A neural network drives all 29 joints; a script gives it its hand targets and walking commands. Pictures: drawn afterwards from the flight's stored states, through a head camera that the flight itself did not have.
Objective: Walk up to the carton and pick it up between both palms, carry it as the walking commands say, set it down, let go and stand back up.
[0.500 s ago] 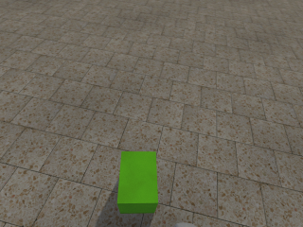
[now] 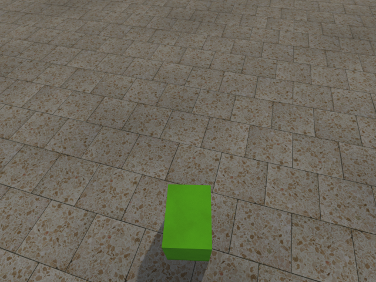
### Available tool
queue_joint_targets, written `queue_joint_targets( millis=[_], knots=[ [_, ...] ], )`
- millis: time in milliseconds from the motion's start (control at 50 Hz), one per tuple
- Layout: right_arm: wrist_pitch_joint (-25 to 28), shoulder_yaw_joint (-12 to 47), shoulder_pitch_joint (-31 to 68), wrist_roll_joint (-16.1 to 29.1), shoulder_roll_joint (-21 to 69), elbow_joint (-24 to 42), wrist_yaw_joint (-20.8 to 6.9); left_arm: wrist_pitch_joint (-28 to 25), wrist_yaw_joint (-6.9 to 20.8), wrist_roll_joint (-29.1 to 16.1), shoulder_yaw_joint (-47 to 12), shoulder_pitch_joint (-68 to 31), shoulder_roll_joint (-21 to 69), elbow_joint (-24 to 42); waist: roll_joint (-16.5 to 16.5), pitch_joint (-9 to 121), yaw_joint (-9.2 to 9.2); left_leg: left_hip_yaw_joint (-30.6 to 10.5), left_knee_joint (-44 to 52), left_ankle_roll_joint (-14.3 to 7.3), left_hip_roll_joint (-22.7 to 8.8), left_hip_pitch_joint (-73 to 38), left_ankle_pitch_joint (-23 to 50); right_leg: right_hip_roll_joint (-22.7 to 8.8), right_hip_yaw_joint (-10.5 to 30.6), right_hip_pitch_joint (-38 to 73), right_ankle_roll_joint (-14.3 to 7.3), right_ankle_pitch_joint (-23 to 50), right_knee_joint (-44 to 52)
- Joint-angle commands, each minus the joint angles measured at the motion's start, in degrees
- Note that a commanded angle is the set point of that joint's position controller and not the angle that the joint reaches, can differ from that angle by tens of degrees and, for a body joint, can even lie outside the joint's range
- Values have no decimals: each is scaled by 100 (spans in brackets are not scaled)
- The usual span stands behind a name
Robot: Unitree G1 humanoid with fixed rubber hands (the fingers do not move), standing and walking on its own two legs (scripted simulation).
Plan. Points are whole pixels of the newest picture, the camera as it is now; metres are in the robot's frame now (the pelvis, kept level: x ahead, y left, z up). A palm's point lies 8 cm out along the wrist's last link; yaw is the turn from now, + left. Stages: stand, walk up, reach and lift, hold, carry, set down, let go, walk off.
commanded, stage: walk up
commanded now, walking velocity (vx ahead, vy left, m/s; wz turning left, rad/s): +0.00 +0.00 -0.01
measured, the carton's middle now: (188, 223) +0.44 +0.03 -0.65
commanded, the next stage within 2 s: stand in 0.64 s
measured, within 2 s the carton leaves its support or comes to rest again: neither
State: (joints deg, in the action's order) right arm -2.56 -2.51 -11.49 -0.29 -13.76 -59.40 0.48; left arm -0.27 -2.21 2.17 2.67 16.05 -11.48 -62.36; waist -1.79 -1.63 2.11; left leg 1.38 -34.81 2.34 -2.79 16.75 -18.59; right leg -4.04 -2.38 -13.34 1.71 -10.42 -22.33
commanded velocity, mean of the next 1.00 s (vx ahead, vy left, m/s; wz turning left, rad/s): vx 0.00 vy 0.00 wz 0.00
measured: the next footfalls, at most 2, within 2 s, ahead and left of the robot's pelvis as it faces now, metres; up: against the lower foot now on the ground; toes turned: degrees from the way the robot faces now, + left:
left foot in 0.04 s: +0.03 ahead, +0.14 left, +0.00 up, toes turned +1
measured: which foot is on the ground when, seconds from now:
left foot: up 0.00-0.02, down 0.04-1.00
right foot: down 0.00-1.00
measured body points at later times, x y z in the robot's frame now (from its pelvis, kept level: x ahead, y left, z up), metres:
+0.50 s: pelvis +0.02 +0.03 +0.00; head +0.03 +0.03 +0.45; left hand +0.03 +0.26 -0.16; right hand +0.01 -0.19 -0.16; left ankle -0.01 +0.14 -0.74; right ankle +0.02 -0.10 -0.74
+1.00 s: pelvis +0.01 +0.03 -0.02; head +0.06 +0.03 +0.42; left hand +0.17 +0.27 -0.15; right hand +0.17 -0.21 -0.15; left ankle -0.01 +0.14 -0.74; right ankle +0.02 -0.10 -0.74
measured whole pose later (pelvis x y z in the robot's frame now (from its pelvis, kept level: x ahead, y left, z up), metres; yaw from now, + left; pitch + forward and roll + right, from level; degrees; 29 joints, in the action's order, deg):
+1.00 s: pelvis +0.01 +0.03 -0.02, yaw +1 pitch +9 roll -1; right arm -24.3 1.1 -1.2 5.2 -14.0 -41.1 2.9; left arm 24.2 -2.8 -4.5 -1.7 -2.0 -12.2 -43.2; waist -1.2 2.9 0.3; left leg 1.6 -39.6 -0.5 -1.1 27.3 -21.1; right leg -2.3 -2.9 -28.5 1.2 -17.8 -37.6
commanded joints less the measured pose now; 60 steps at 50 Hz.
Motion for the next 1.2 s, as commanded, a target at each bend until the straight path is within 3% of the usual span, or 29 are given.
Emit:
queue_joint_targets(
  millis=[0, 20, 40, 60, 80, 160, 220, 240, 280, 320, 560, 820, 840, 860, 880, 900, 920, 940, 1000, 1020, 1060, 1180],
  knots=[
    [212, -22, -861, 0, -215, -163, 112, -2, 64, -16, 35, 301, -591, 14, 779, 317, -321, 188, 1641, -124, -41, -1268, 792, -559, 499, -152, -621, 769, 45],
    [293, -71, -967, -59, -462, -214, 140, -18, 78, -19, -54, 461, -308, 23, 47, 349, -238, -507, 1878, -149, -652, -1495, 1283, -281, 382, -382, -361, -36, -442],
    [333, -119, -556, -35, -817, -41, 117, 15, 64, -75, -155, 420, -67, 160, -1029, 19, -181, -1430, 2276, -452, -1348, -981, 1468, 177, 30, -684, -47, -1052, -487],
    [319, -98, -450, -52, -764, -61, 88, 95, 47, -122, -95, 203, -276, 164, -1000, -218, -291, -1415, 2483, -740, -1442, -590, 941, 83, 145, -450, -32, -1246, -720],
    [318, -61, -330, -59, -620, -89, 98, 119, 70, -118, -78, 150, -339, 189, -938, -379, -214, -1341, 2490, -755, -1322, -556, 880, 100, 217, -451, -42, -1088, -872],
    [374, -27, -321, -46, -296, -140, 165, 52, 72, -122, -74, 330, -238, 23, -814, -132, -128, -745, 2110, -683, -1008, -927, 2071, 136, 157, -203, -65, -598, -529],
    [363, -27, -410, -34, -225, -236, 164, 11, 22, -152, -76, 466, -159, -66, -718, -60, -78, -659, 1894, -624, -869, -780, 1903, 113, 37, 357, -68, -10, 200],
    [354, -15, -439, -33, -172, -259, 159, -2, 7, -159, -62, 496, -182, -85, -628, -42, -75, -649, 1827, -586, -787, -645, 1663, 13, 112, 596, -92, 155, 356],
    [331, 66, -528, -7, -2, -319, 161, -4, 31, -140, -91, 267, -250, -152, -19, -335, -106, -434, 1912, -443, -453, -482, 982, -146, 404, 597, -165, 405, 484],
    [344, 78, -610, 2, 14, -405, 168, -25, 30, -137, -116, 224, -253, -217, 235, -347, -139, -359, 1864, -397, -369, -628, 1053, -232, 514, 600, -212, 643, 576],
    [398, 69, -973, 1, 54, -668, 199, -81, -24, -184, -125, 233, -205, -354, 203, -146, -163, -293, 1767, -369, -422, -955, 1758, -269, 431, 672, -278, 1132, 484],
    [399, 92, -1077, -5, 52, -629, 209, -52, -21, -203, -119, 286, -189, -400, 128, -186, -213, -274, 1765, -357, -427, -994, 1859, -269, 348, 674, -234, 1190, 476],
    [271, 271, 934, 572, -347, 1382, 219, 56, -6, -778, -280, -1725, -185, 1610, -194, 863, -260, -181, 672, -406, 83, 1133, -254, 143, 477, -974, -479, -1145, -613],
    [-259, 407, 2944, 633, -449, 2673, 305, 524, -85, -555, -301, -3735, -631, 2652, -30, 685, -353, -42, 367, -373, 50, 1303, -481, 48, 418, -916, -468, -1290, -743],
    [-748, 412, 2524, 617, -619, 2479, 324, 1017, -136, -559, -325, -3122, -721, 2659, -116, 630, -279, 51, 245, -336, 101, 1681, -916, 75, 103, -832, -490, -1509, -941],
    [-1211, 427, 2311, 610, -771, 2742, 287, 1502, -109, -657, -366, -2837, -776, 2661, 14, 1037, -37, 97, 337, -427, 79, 1560, -747, 55, -222, -902, -468, -1415, -1041],
    [-1782, 201, 1684, 533, -648, 2478, 295, 2082, -90, -625, -359, -2390, -675, 2478, 38, 819, -116, 12, 353, -453, 77, 1571, -593, 142, -269, -950, -539, -1211, -1027],
    [-2401, 353, 1201, 592, -358, 2333, 258, 2682, -49, -634, -446, -1849, -581, 2327, 136, 570, -76, -93, 399, -454, 153, 1616, 6, 313, -163, -1045, -545, -448, -1057],
    [-3685, 394, 193, 599, -97, 2085, 176, 3969, 15, -831, -278, -769, -470, 2120, 224, 1533, -149, -527, -107, -471, 275, 1321, 2684, 500, 314, -884, -533, 1944, -1457],
    [-3822, 415, 108, 561, 12, 2123, 170, 4102, 77, -809, -252, -647, -433, 2246, 209, 1932, -180, -617, -177, -478, 280, 1113, 3392, 508, 396, -746, -536, 2542, -1453],
    [-3803, 219, 174, 317, 54, 2323, 120, 4089, 192, -651, -179, -686, -408, 2635, 79, 2273, -304, -584, -78, -450, 284, 904, 3828, 585, 452, -650, -545, 2849, -1328],
    [-2930, -297, 997, -337, 131, 3362, -101, 3176, 472, -133, 125, -1706, -238, 3765, -10, 2123, -357, -284, -345, -335, 318, 1341, 2783, 592, 351, -1086, -367, 1987, -1572]
  ],
)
